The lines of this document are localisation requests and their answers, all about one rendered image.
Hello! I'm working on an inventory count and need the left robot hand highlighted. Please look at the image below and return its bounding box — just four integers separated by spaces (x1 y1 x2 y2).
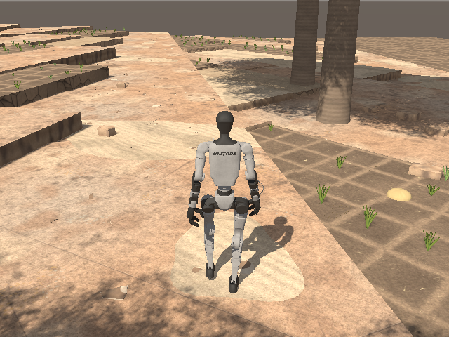
187 207 204 227

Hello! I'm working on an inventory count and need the robot right upper arm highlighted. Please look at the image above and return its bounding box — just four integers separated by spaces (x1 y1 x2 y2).
239 142 255 180

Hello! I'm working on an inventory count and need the right robot shin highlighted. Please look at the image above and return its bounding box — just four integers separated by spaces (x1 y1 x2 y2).
231 237 243 284

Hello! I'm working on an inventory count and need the right robot hand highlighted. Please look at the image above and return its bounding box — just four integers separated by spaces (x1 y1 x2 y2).
248 199 261 216

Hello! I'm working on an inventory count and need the robot left forearm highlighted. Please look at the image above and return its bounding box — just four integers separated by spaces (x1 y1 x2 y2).
188 172 201 208

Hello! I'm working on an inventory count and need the robot head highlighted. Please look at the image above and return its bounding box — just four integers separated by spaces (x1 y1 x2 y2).
213 111 237 145

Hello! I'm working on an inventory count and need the robot left upper arm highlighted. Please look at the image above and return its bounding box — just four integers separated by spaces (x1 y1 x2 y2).
194 141 210 182

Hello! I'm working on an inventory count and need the robot right forearm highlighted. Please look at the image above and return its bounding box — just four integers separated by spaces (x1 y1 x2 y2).
248 170 260 201

